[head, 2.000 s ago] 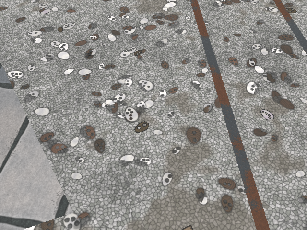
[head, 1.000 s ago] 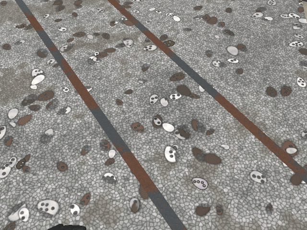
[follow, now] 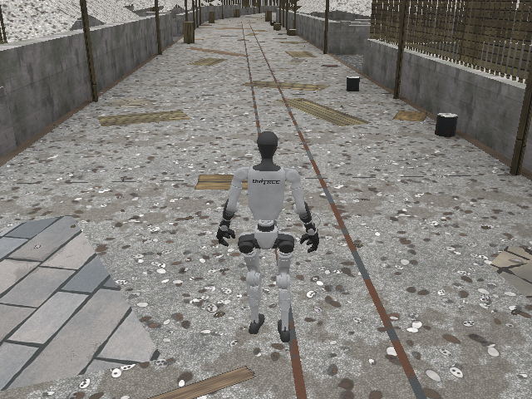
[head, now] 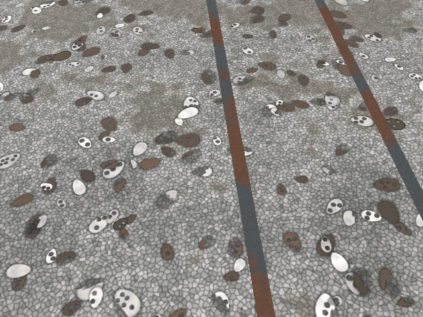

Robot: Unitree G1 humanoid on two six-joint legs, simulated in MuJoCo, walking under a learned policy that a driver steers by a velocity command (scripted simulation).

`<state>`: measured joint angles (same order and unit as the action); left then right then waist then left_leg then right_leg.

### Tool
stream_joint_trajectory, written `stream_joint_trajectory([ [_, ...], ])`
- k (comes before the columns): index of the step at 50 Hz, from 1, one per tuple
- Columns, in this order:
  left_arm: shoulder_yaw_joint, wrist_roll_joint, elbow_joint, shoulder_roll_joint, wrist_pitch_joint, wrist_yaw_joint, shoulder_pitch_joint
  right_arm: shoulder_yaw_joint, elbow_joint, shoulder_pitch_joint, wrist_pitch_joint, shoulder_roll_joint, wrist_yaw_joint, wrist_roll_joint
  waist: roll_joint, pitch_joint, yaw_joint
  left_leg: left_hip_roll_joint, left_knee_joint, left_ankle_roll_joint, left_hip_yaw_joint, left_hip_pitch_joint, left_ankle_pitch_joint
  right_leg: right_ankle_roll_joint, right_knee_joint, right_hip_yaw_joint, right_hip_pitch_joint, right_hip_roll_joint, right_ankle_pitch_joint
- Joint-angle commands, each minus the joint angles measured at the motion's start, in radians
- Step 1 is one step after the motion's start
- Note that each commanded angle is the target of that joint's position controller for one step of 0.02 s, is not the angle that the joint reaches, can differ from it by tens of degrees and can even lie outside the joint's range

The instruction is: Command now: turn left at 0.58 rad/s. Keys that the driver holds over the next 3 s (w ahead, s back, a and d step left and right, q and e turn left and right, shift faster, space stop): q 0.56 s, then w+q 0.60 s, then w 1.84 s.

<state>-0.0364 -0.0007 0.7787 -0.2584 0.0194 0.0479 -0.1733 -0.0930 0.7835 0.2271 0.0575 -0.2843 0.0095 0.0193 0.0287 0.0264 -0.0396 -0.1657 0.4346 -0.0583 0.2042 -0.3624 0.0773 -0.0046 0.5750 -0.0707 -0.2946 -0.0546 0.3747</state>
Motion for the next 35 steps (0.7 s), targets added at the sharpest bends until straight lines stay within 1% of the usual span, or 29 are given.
stream_joint_trajectory([
  [1, -0.042, -0.013, -0.038, -0.177, -0.025, 0.023, -0.130, -0.017, -0.073, -0.009, -0.010, -0.078, -0.006, -0.023, -0.061, -0.071, 0.047, 0.114, 0.023, 0.015, 0.201, -0.085, 0.394, -0.073, -0.368, -0.173, 0.227, 0.178, 0.024],
  [2, -0.057, -0.028, -0.082, -0.262, -0.020, 0.022, -0.036, -0.018, -0.090, -0.007, -0.018, -0.063, -0.012, -0.029, -0.262, -0.039, 0.031, -0.055, 0.286, 0.053, -0.059, -0.239, 0.454, -0.177, -0.439, -0.458, 0.194, 0.424, 0.035],
  [3, -0.051, -0.039, -0.085, -0.224, -0.017, 0.014, -0.003, -0.036, -0.073, -0.017, -0.021, -0.147, -0.015, 0.016, -0.152, -0.009, 0.022, 0.035, 0.488, 0.067, -0.078, -0.208, 0.450, -0.233, -0.387, -0.395, 0.077, 0.447, -0.160],
  [4, -0.032, -0.031, -0.098, -0.154, -0.019, 0.010, 0.030, -0.041, -0.058, 0.006, -0.021, -0.147, -0.008, 0.016, -0.109, -0.017, -0.008, 0.047, 0.582, 0.067, -0.076, -0.155, 0.407, -0.221, -0.346, -0.297, 0.046, 0.387, -0.304],
  [5, -0.023, -0.026, -0.103, -0.122, -0.021, 0.004, 0.062, -0.039, -0.040, 0.040, -0.013, -0.133, -0.002, 0.015, -0.100, -0.014, -0.030, 0.051, 0.659, 0.072, -0.085, -0.148, 0.357, -0.190, -0.317, -0.186, 0.050, 0.320, -0.392],
  [6, -0.021, -0.023, -0.113, -0.118, -0.022, 0.004, 0.073, -0.037, -0.031, 0.062, -0.003, -0.127, 0.006, 0.015, -0.142, -0.029, -0.034, 0.053, 0.724, 0.078, -0.100, -0.165, 0.327, -0.171, -0.297, -0.118, 0.091, 0.278, -0.443],
  [7, -0.019, -0.024, -0.121, -0.114, -0.021, 0.004, 0.064, -0.034, -0.025, 0.073, 0.005, -0.125, 0.015, 0.011, -0.170, -0.034, -0.022, 0.059, 0.759, 0.091, -0.120, -0.188, 0.327, -0.171, -0.276, -0.072, 0.126, 0.261, -0.527],
  [9, -0.023, -0.026, -0.110, -0.121, -0.019, 0.000, -0.004, -0.025, -0.045, 0.019, 0.012, -0.115, 0.025, 0.002, -0.162, -0.034, 0.022, 0.079, 0.725, 0.114, -0.147, -0.231, 0.326, -0.182, -0.249, -0.038, 0.211, 0.263, -0.616],
  [11, -0.033, -0.024, -0.092, -0.141, -0.019, 0.000, -0.072, -0.015, -0.066, -0.034, 0.017, -0.101, 0.030, -0.003, -0.167, -0.039, 0.062, 0.097, 0.652, 0.131, -0.158, -0.259, 0.338, -0.196, -0.229, -0.036, 0.301, 0.289, -0.669],
  [13, -0.042, -0.025, -0.083, -0.159, -0.018, -0.003, -0.100, -0.008, -0.080, -0.061, 0.021, -0.093, 0.035, -0.005, -0.184, -0.046, 0.080, 0.113, 0.577, 0.134, -0.172, -0.240, 0.358, -0.204, -0.217, -0.028, 0.336, 0.312, -0.684],
  [17, -0.053, -0.030, -0.085, -0.180, -0.019, -0.020, -0.075, 0.007, -0.105, -0.088, 0.024, -0.076, 0.042, -0.015, -0.208, -0.052, 0.080, 0.137, 0.404, 0.106, -0.230, -0.088, 0.382, -0.196, -0.197, 0.033, 0.266, 0.328, -0.670],
  [19, -0.059, -0.031, -0.082, -0.194, -0.017, -0.029, -0.066, 0.009, -0.116, -0.088, 0.022, -0.080, 0.040, -0.021, -0.225, -0.061, 0.078, 0.132, 0.327, 0.085, -0.263, -0.015, 0.387, -0.188, -0.174, 0.054, 0.237, 0.336, -0.677],
  [21, -0.064, -0.026, -0.078, -0.205, -0.013, -0.034, -0.062, 0.009, -0.123, -0.078, 0.016, -0.083, 0.038, -0.022, -0.229, -0.068, 0.069, 0.127, 0.227, 0.062, -0.281, 0.041, 0.361, -0.172, -0.136, 0.063, 0.224, 0.348, -0.656],
  [22, -0.066, -0.018, -0.077, -0.208, -0.010, -0.035, -0.049, 0.010, -0.119, -0.055, 0.011, -0.078, 0.035, -0.018, -0.212, -0.072, 0.046, 0.121, 0.125, 0.047, -0.290, 0.100, 0.294, -0.148, -0.092, 0.086, 0.196, 0.342, -0.616],
  [23, -0.067, -0.011, -0.071, -0.205, -0.007, -0.036, -0.049, 0.010, -0.110, -0.024, 0.000, -0.082, 0.027, -0.006, -0.165, -0.079, 0.017, 0.116, -0.020, 0.031, -0.274, 0.193, 0.161, -0.098, -0.019, 0.123, 0.134, 0.326, -0.519],
  [24, -0.061, -0.015, -0.069, -0.176, -0.002, -0.038, -0.086, -0.004, -0.105, 0.012, -0.016, -0.147, 0.016, 0.012, 0.003, -0.098, 0.004, 0.227, -0.141, 0.001, -0.079, 0.333, 0.088, -0.031, 0.167, 0.192, -0.016, 0.269, -0.301],
  [25, -0.033, -0.030, -0.139, -0.076, 0.006, -0.041, -0.084, -0.035, -0.135, 0.014, -0.030, -0.308, 0.010, 0.001, 0.273, -0.079, 0.042, 0.543, -0.117, -0.125, 0.336, 0.417, -0.402, 0.047, 0.382, 0.239, -0.308, 0.090, 0.281],
  [26, -0.035, -0.030, -0.149, -0.120, 0.022, -0.023, 0.004, -0.049, -0.110, 0.121, -0.029, -0.299, 0.008, -0.014, 0.161, -0.127, -0.065, 0.558, -0.089, -0.251, 0.307, 0.375, -0.469, 0.043, 0.510, 0.080, -0.306, 0.078, 0.298],
  [27, -0.040, -0.017, -0.143, -0.132, 0.029, -0.023, 0.011, -0.029, -0.101, 0.083, -0.026, -0.240, 0.004, -0.014, 0.113, -0.063, -0.021, 0.495, -0.093, -0.248, 0.222, 0.337, -0.396, 0.039, 0.555, 0.050, -0.325, 0.097, 0.221],
  [28, -0.044, -0.008, -0.127, -0.142, 0.025, -0.027, 0.003, -0.013, -0.112, -0.001, -0.020, -0.187, -0.002, -0.015, 0.088, -0.007, 0.016, 0.418, -0.113, -0.204, 0.147, 0.279, -0.299, 0.035, 0.528, 0.035, -0.313, 0.112, 0.123],
  [29, -0.051, -0.020, -0.119, -0.162, 0.019, -0.034, -0.010, -0.004, -0.117, -0.038, -0.016, -0.163, -0.007, -0.017, 0.097, -0.016, 0.035, 0.355, -0.143, -0.168, 0.121, 0.278, -0.120, 0.035, 0.490, 0.034, -0.300, 0.118, 0.059],
  [30, -0.055, -0.037, -0.105, -0.175, 0.018, -0.044, -0.036, -0.001, -0.120, -0.039, -0.016, -0.151, -0.009, -0.017, 0.120, -0.033, 0.035, 0.320, -0.169, -0.162, 0.114, 0.279, 0.013, 0.039, 0.490, 0.047, -0.283, 0.110, 0.014],
  [31, -0.056, -0.043, -0.099, -0.174, 0.018, -0.054, -0.041, 0.001, -0.117, -0.021, -0.018, -0.148, -0.005, -0.015, 0.113, -0.045, 0.030, 0.305, -0.197, -0.164, 0.130, 0.283, 0.160, 0.041, 0.486, 0.050, -0.284, 0.103, -0.015],
  [32, -0.054, -0.043, -0.101, -0.166, 0.018, -0.062, -0.030, 0.000, -0.111, -0.001, -0.022, -0.154, 0.000, -0.013, 0.101, -0.037, 0.024, 0.302, -0.224, -0.168, 0.157, 0.286, 0.284, 0.042, 0.465, 0.050, -0.300, 0.098, -0.033],
  [33, -0.053, -0.041, -0.105, -0.158, 0.017, -0.067, -0.012, -0.003, -0.103, 0.019, -0.028, -0.161, 0.003, -0.011, 0.094, -0.017, 0.018, 0.304, -0.247, -0.173, 0.185, 0.289, 0.359, 0.045, 0.432, 0.049, -0.322, 0.095, -0.046],
  [35, -0.050, -0.042, -0.110, -0.147, 0.010, -0.070, 0.020, -0.006, -0.089, 0.057, -0.040, -0.171, 0.005, -0.007, 0.090, 0.014, 0.005, 0.309, -0.269, -0.183, 0.221, 0.296, 0.403, 0.054, 0.363, 0.046, -0.349, 0.091, -0.063],
])
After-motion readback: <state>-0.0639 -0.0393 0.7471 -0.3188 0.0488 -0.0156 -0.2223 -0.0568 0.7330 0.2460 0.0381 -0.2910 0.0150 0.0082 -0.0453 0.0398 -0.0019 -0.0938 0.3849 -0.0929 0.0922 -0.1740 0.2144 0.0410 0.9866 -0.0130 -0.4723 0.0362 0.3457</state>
